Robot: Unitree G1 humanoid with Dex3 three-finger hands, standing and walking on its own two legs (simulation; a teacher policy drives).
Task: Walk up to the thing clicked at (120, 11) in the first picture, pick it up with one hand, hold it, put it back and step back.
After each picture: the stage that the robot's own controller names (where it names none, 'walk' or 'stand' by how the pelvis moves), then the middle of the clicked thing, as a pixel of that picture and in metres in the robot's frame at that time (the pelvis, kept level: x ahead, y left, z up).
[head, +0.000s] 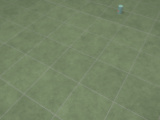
stand; (120, 9) +2.09 -0.60 -0.72
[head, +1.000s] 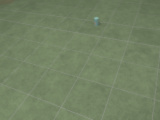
walk; (96, 21) +2.02 -0.09 -0.69
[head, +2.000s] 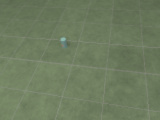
walk; (63, 42) +1.35 +0.30 -0.71
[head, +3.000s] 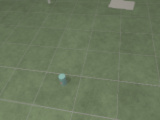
walk; (62, 79) +0.86 +0.26 -0.72
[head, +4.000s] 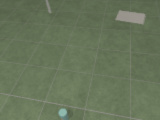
walk; (63, 115) +0.51 +0.23 -0.71
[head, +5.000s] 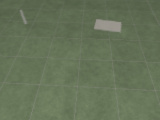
stand; out of the picture +0.39 +0.24 -0.72
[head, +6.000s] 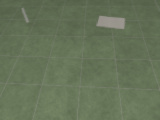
stand; out of the picture +0.36 +0.25 -0.73
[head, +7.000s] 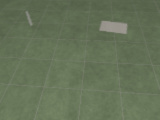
stand; out of the picture +0.36 +0.23 -0.73
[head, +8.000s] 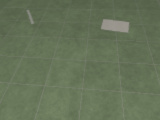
stand; out of the picture +0.36 +0.24 -0.73
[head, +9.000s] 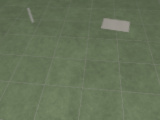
stand; out of the picture +0.36 +0.23 -0.73
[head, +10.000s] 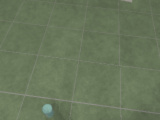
go down; (48, 110) +0.40 +0.22 -0.63
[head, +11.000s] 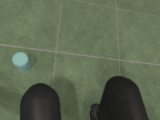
go down; (21, 63) +0.46 +0.23 -0.30
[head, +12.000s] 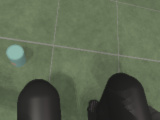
close in; (17, 56) +0.47 +0.24 -0.28
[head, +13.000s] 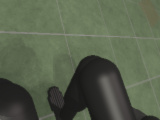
close in; out of the picture +0.45 +0.28 -0.23
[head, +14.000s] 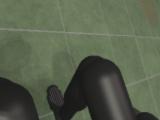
close; out of the picture +0.44 +0.29 -0.23
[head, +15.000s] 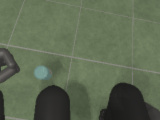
lift; (43, 73) +0.43 +0.19 -0.33
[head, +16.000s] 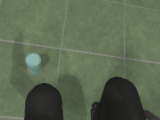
go down; (33, 64) +0.45 +0.19 -0.33
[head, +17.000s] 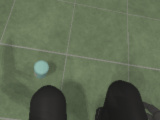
go down; (41, 70) +0.45 +0.18 -0.32
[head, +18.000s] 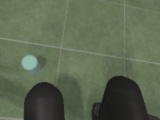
go down; (31, 65) +0.44 +0.19 -0.31
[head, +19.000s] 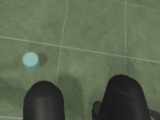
close in; (32, 62) +0.45 +0.19 -0.30
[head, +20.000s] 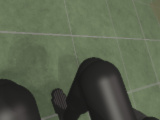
lift; out of the picture +0.44 +0.24 -0.23
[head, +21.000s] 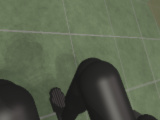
lift; out of the picture +0.43 +0.25 -0.23
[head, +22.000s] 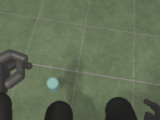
close; (53, 85) +0.42 +0.17 -0.46
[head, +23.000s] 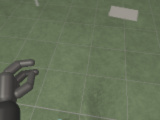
hold; out of the picture +0.39 +0.17 -0.66
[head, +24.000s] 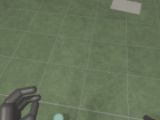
hold; out of the picture +0.39 +0.17 -0.64
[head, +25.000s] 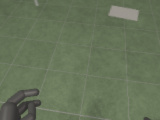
stand; out of the picture +0.38 +0.16 -0.65
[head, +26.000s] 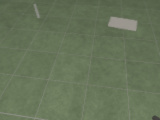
stand; out of the picture +0.37 +0.16 -0.66
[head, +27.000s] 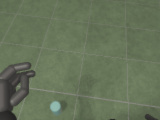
close; (56, 108) +0.39 +0.16 -0.57
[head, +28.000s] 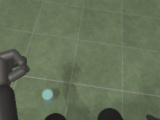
crouch; (48, 96) +0.41 +0.17 -0.52
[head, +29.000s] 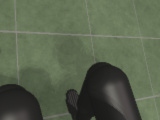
lower; out of the picture +0.45 +0.23 -0.25
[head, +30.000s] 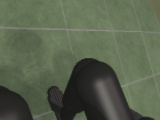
lower; out of the picture +0.45 +0.27 -0.24
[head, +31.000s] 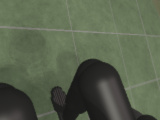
lower; out of the picture +0.44 +0.26 -0.24
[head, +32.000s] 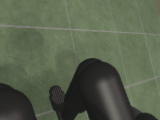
lower; out of the picture +0.44 +0.27 -0.24
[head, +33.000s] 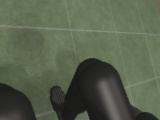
lower; out of the picture +0.44 +0.27 -0.24
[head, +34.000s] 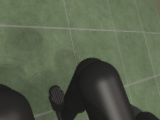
open; out of the picture +0.45 +0.25 -0.23
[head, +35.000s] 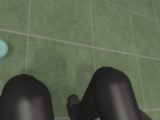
stand; out of the picture +0.44 +0.23 -0.25
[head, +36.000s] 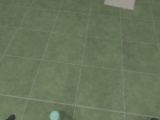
stand; (55, 118) +0.40 +0.17 -0.61
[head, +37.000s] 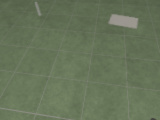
stand; out of the picture +0.38 +0.17 -0.67
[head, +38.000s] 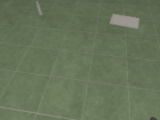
stand; out of the picture +0.38 +0.16 -0.66
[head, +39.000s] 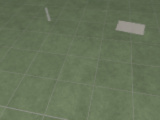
stand; out of the picture +0.40 +0.15 -0.72
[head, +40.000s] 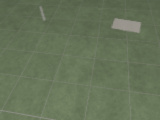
stand; out of the picture +0.37 +0.17 -0.73
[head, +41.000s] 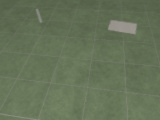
stand; out of the picture +0.37 +0.19 -0.73
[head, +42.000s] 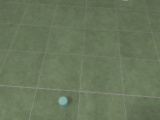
walk; (63, 103) +0.47 +0.14 -0.70
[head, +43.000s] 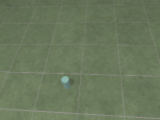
walk; (66, 82) +0.72 +0.22 -0.70
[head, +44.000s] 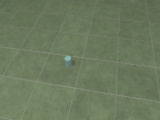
stand; (68, 61) +1.01 +0.19 -0.70
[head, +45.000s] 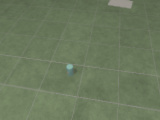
stand; (70, 70) +0.98 +0.14 -0.72
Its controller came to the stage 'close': yes
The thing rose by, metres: 0.01
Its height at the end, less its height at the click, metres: +0.00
